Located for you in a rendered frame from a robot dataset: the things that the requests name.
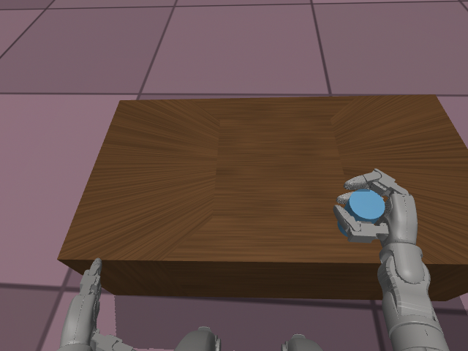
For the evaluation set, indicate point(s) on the can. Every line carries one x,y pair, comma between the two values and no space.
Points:
364,205

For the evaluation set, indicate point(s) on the right robot hand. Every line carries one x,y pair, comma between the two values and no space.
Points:
398,223

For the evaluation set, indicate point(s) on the right robot arm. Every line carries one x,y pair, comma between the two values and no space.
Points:
409,315

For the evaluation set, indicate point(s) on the left robot hand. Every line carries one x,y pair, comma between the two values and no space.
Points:
80,325

